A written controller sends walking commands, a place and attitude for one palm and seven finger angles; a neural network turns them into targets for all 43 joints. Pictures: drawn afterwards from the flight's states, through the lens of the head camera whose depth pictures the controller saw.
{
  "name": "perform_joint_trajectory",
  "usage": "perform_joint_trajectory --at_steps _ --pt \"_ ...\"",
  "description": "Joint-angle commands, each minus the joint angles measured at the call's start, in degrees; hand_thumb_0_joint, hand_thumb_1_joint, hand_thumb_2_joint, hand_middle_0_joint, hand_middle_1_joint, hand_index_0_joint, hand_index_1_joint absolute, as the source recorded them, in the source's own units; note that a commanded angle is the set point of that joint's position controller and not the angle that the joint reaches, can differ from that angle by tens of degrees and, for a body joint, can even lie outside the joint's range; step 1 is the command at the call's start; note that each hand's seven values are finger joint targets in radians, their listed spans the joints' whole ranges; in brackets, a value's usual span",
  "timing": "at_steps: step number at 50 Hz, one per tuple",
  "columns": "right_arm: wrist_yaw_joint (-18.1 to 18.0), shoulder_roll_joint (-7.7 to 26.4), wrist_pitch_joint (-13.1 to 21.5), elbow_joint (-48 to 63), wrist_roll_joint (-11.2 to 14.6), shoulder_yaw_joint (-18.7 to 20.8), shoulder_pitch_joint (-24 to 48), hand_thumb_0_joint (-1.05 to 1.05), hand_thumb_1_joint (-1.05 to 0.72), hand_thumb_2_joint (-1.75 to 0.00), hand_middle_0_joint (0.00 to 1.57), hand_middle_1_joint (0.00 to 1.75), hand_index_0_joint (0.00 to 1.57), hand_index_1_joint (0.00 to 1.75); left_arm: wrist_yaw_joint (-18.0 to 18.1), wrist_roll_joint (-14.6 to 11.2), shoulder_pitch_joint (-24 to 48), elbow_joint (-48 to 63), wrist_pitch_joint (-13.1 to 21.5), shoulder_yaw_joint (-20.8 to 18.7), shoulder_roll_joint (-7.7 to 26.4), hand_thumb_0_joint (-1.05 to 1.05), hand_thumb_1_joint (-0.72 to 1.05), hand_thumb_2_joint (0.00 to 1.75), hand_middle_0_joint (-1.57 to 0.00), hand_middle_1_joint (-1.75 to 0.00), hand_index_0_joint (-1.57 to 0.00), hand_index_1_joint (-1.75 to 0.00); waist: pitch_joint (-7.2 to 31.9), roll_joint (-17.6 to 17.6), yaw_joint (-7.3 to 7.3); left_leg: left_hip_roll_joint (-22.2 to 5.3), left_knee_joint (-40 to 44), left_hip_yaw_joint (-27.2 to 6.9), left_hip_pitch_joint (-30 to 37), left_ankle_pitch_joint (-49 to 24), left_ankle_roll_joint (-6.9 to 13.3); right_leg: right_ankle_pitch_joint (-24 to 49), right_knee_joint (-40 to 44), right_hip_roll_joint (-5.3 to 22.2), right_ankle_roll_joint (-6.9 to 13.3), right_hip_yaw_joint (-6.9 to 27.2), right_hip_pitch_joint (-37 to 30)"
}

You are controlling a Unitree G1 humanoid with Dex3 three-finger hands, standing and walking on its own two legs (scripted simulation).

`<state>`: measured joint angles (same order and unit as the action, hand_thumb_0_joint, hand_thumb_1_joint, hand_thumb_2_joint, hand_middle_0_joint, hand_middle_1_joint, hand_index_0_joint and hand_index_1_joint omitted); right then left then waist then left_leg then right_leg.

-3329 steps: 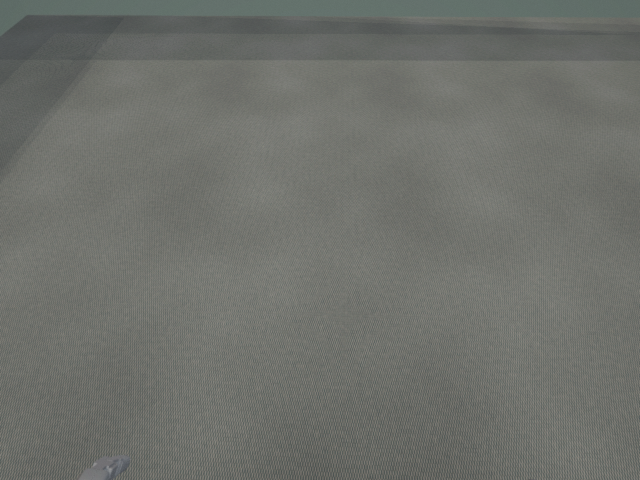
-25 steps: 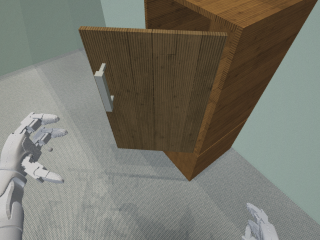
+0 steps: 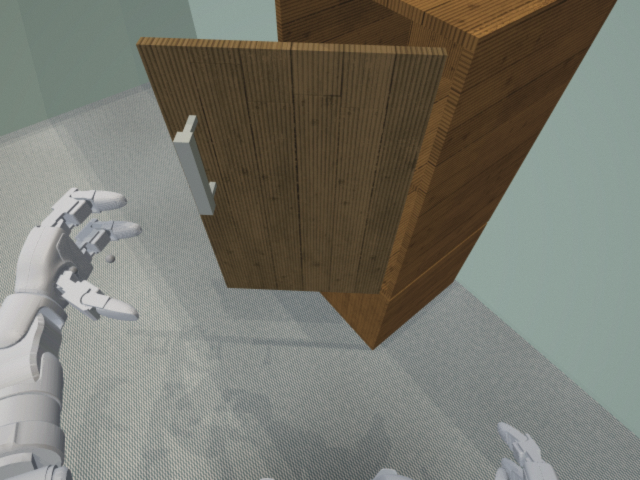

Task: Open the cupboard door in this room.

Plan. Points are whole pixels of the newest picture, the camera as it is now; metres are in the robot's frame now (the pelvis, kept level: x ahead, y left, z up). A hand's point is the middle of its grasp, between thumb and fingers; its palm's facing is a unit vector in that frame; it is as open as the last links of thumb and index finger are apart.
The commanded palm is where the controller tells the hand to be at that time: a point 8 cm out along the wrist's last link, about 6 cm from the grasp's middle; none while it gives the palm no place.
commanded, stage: move the hooked fingers beside the handle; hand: left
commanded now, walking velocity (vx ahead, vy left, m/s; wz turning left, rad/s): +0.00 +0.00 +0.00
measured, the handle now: (199, 167) +0.53 +0.20 +0.06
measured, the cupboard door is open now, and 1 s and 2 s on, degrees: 49 49 49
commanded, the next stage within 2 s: slide the fingers in behind the handle in 1.96 s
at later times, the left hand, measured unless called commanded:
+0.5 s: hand (123, 225) +0.40 +0.27 +0.08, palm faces +0.01 -1.00 +0.00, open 14.0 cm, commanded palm +0.37 +0.32 +0.08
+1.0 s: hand (139, 192) +0.46 +0.27 +0.08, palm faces -0.01 -1.00 +0.00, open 14.0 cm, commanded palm +0.44 +0.32 +0.07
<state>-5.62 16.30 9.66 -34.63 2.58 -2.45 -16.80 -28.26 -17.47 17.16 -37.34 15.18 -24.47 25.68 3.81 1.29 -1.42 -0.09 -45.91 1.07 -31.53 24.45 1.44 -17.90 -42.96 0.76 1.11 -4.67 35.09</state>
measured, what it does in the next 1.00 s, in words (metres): stands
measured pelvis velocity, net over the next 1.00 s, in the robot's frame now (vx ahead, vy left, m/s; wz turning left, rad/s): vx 0.00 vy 0.02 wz -0.03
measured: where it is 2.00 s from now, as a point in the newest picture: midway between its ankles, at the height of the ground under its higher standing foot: outside the picture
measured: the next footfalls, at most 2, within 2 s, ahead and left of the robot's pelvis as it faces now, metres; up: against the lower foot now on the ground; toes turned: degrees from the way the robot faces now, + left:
none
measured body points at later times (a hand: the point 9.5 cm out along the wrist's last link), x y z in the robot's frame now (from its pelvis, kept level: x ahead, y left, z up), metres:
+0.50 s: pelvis +0.01 +0.01 +0.00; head +0.08 +0.02 +0.44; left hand +0.39 +0.32 +0.08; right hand +0.09 -0.26 -0.11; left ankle -0.02 +0.10 -0.71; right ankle +0.03 -0.11 -0.71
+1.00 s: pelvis +0.00 +0.02 -0.01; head +0.10 +0.03 +0.42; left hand +0.45 +0.32 +0.08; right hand +0.04 -0.26 -0.12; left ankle -0.02 +0.10 -0.71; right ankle +0.03 -0.11 -0.71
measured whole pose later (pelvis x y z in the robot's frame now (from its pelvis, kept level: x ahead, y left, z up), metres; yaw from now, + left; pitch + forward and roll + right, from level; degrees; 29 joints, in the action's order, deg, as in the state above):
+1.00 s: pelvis +0.00 +0.02 -0.01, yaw -2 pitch +17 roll -2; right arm -3.6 16.4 -1.0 -35.1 1.2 -2.9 -21.1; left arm -27.3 -10.5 43.3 -64.4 20.3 -27.2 34.7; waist 4.7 0.4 -6.4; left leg -0.7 -51.8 2.1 -42.1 26.6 2.7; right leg -18.1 -46.4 0.2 0.0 -3.6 45.1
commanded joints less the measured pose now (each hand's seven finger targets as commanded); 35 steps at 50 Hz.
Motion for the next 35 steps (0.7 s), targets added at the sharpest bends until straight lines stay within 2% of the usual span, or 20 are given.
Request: perform_joint_trajectory --at_steps 1,3,5,7,9,10,12,13,14,15,16,18,19,23,29,31,32,33,34,35 --pt "-0.3 8.7 1.8 6.5 0.1 3.4 -1.6 0.0 -0.9 -0.9 0.2 0.3 0.2 0.3 0.7 -1.1 17.6 7.8 3.6 -5.0 17.0 0.0 -0.5 0.3 -0.3 -1.2 -0.3 -1.2 15.9 0.8 -0.28 0.1 6.8 -2.3 2.2 -16.1 -0.5 11.6 3.6 -0.7 0.3 3.2 -12.8" --pt "-0.2 8.5 1.3 6.7 0.1 3.5 -1.7 0.0 -0.9 -0.9 0.2 0.3 0.2 0.3 0.8 -0.4 20.2 8.1 4.0 -4.0 16.5 0.0 -0.5 0.3 -0.3 -1.2 -0.3 -1.2 17.1 2.9 -0.49 0.3 7.0 -2.1 2.7 -16.2 -0.6 11.6 3.4 -0.7 0.3 3.3 -12.5" --pt "-0.1 8.7 0.8 6.9 -0.2 3.7 -2.5 0.0 -0.9 -0.9 0.2 0.3 0.2 0.3 1.3 0.0 18.5 8.4 4.6 -6.1 18.5 0.0 -0.5 0.3 -0.3 -1.2 -0.3 -1.2 19.6 2.9 0.37 0.2 6.8 -2.2 3.3 -18.8 -0.6 13.5 2.9 -0.8 0.4 3.2 -14.0" --pt "0.1 8.7 0.2 6.6 -0.1 3.7 -3.1 0.0 -0.9 -0.9 0.2 0.3 0.2 0.3 1.3 0.0 20.6 7.3 4.9 -6.1 18.7 0.0 -0.5 0.3 -0.3 -1.2 -0.3 -1.2 19.0 2.1 -0.3 0.0 6.6 -2.2 2.9 -19.6 -0.6 14.7 2.8 -1.1 0.4 3.3 -13.9" --pt "0.1 8.5 -0.2 6.4 -0.1 3.9 -3.4 0.0 -0.9 -0.9 0.2 0.3 0.2 0.3 1.3 0.2 21.7 7.5 5.3 -4.6 17.1 0.0 -0.5 0.3 -0.3 -1.2 -0.3 -1.2 19.5 4.4 -0.6 -0.1 6.3 -2.2 4.3 -20.9 -0.8 14.9 2.7 -1.1 0.4 3.1 -12.5" --pt "0.2 8.5 -0.4 6.4 -0.2 3.9 -3.6 0.0 -0.9 -0.9 0.2 0.3 0.2 0.3 1.3 0.2 21.9 6.3 5.2 -4.1 16.5 0.0 -0.5 0.3 -0.3 -1.2 -0.3 -1.2 18.9 3.7 -0.73 -0.1 6.4 -2.2 3.9 -19.9 -0.8 14.2 2.8 -1.1 0.3 3.1 -12.1" --pt "0.1 9.0 -1.1 6.0 -0.2 3.9 -4.4 0.0 -0.9 -0.9 0.2 0.3 0.2 0.3 1.2 0.2 23.1 4.3 5.3 -6.0 18.9 0.0 -0.5 0.3 -0.3 -1.2 -0.3 -1.2 19.3 1.1 -0.92 -0.1 6.1 -1.9 2.6 -19.8 -0.4 15.4 2.8 -1.3 0.2 3.4 -13.6" --pt "0.1 9.1 -1.3 6.0 -0.2 4.0 -4.4 0.0 -0.9 -0.9 0.2 0.3 0.2 0.3 1.3 0.6 23.0 4.0 5.6 -7.1 20.3 0.0 -0.5 0.3 -0.3 -1.2 -0.3 -1.2 19.7 1.8 -0.49 -0.1 6.2 -2.0 2.4 -20.5 -0.5 15.9 2.5 -1.2 0.3 3.4 -13.9" --pt "0.2 8.7 -1.5 6.2 -0.2 4.0 -4.4 0.0 -0.9 -0.9 0.2 0.3 0.2 0.3 1.1 0.8 23.7 4.9 5.8 -5.3 18.5 0.0 -0.5 0.3 -0.3 -1.2 -0.3 -1.2 20.1 4.4 -0.77 0.0 6.1 -1.8 3.6 -21.6 -0.6 16.2 2.5 -1.2 0.3 3.4 -13.0" --pt "0.3 8.7 -1.6 6.3 -0.2 3.9 -4.4 0.0 -0.9 -0.9 0.2 0.3 0.2 0.3 1.2 1.0 23.5 4.2 5.7 -5.4 18.6 0.0 -0.5 0.3 -0.3 -1.2 -0.3 -1.2 19.7 5.6 -0.45 -0.2 6.1 -2.1 3.8 -21.9 -0.9 15.5 2.4 -1.2 0.5 3.2 -12.3" --pt "0.4 8.8 -1.9 6.1 -0.3 3.9 -4.8 0.0 -0.9 -0.9 0.2 0.3 0.2 0.3 1.0 0.9 25.3 3.4 5.6 -3.8 17.3 0.0 -0.5 0.3 -0.3 -1.2 -0.3 -1.2 18.9 3.6 -1.5 -0.3 5.8 -2.1 4.0 -22.2 -0.7 15.9 2.4 -1.4 0.5 3.1 -11.6" --pt "0.3 9.3 -2.5 5.7 -0.3 4.0 -5.5 0.0 -0.9 -0.9 0.2 0.3 0.2 0.3 1.0 1.0 26.7 1.6 5.9 -5.9 19.9 0.0 -0.5 0.3 -0.3 -1.2 -0.3 -1.2 19.9 1.7 -1.41 -0.3 5.6 -2.2 2.9 -21.6 -0.6 16.2 2.2 -1.5 0.3 3.2 -12.3" --pt "0.4 9.1 -2.7 5.7 -0.4 4.0 -5.3 0.0 -0.9 -0.9 0.2 0.3 0.2 0.3 0.8 1.1 27.1 1.3 6.1 -5.6 19.6 0.0 -0.5 0.3 -0.3 -1.2 -0.3 -1.2 19.9 3.2 -1.29 -0.2 5.5 -2.1 3.0 -21.8 -0.6 16.3 2.2 -1.4 0.4 3.3 -12.2" --pt "0.6 9.1 -3.6 5.8 -0.5 4.1 -5.9 0.0 -0.9 -0.9 0.2 0.3 0.2 0.3 0.2 1.2 28.1 -0.3 6.8 -5.9 20.2 0.0 -0.5 0.3 -0.3 -1.2 -0.3 -1.2 21.5 3.7 -1.16 -0.4 4.8 -2.0 3.7 -23.9 -0.7 17.7 1.7 -1.6 0.4 3.4 -12.2" --pt "0.6 9.7 -5.1 5.3 -0.4 3.9 -6.7 0.0 -0.9 -0.9 0.2 0.3 0.2 0.3 -0.6 2.0 33.1 -5.6 7.1 -5.7 21.8 0.0 -0.5 0.3 -0.3 -1.2 -0.3 -1.2 19.6 3.6 -2.31 -0.5 4.2 -2.2 1.9 -21.3 -0.7 15.3 1.4 -1.8 0.5 3.2 -9.1" --pt "0.5 9.7 -5.5 5.1 -0.5 3.8 -6.9 0.0 -0.9 -0.9 0.2 0.3 0.2 0.3 -0.7 2.3 37.9 -6.0 7.5 -3.7 20.9 0.0 -0.5 0.3 -0.3 -1.2 -0.3 -1.2 19.6 4.4 -3.44 -0.5 3.5 -2.2 2.4 -21.3 -0.6 14.7 0.9 -1.9 0.7 3.1 -7.3" --pt "0.5 9.9 -5.7 4.6 -0.5 3.9 -7.4 0.0 -0.9 -0.9 0.2 0.3 0.2 0.3 -0.7 2.6 38.9 -7.4 7.7 -5.0 22.6 0.0 -0.5 0.3 -0.3 -1.2 -0.3 -1.2 20.3 3.5 -3.28 -0.7 3.4 -2.6 2.5 -21.1 -0.7 14.2 0.8 -2.0 0.6 3.0 -7.2" --pt "0.5 9.9 -5.8 4.8 -0.6 3.9 -7.5 0.0 -0.9 -0.9 0.2 0.3 0.2 0.3 -0.6 2.9 39.8 -6.9 8.0 -4.8 22.9 0.0 -0.5 0.3 -0.3 -1.2 -0.3 -1.2 21.7 5.1 -3.13 -0.6 3.3 -2.9 3.1 -22.0 -0.8 14.1 0.5 -1.9 0.6 3.0 -7.0" --pt "0.6 9.7 -5.9 4.5 -0.6 3.9 -7.6 0.0 -0.9 -0.9 0.2 0.3 0.2 0.3 -0.6 3.1 41.4 -6.8 8.3 -3.0 21.1 0.0 -0.5 0.3 -0.3 -1.2 -0.3 -1.2 22.0 6.9 -3.7 -0.8 3.0 -3.2 4.8 -23.5 -1.2 13.9 0.3 -1.9 0.7 2.7 -5.4" --pt "0.7 9.8 -6.0 4.3 -0.8 4.0 -7.9 0.0 -0.9 -0.9 0.2 0.3 0.2 0.3 -0.4 3.2 41.3 -7.0 8.5 -3.6 21.5 0.0 -0.5 0.3 -0.3 -1.2 -0.3 -1.2 22.9 7.9 -3.32 -0.9 2.8 -3.4 5.8 -24.0 -1.5 13.4 0.2 -1.9 0.7 2.6 -4.7"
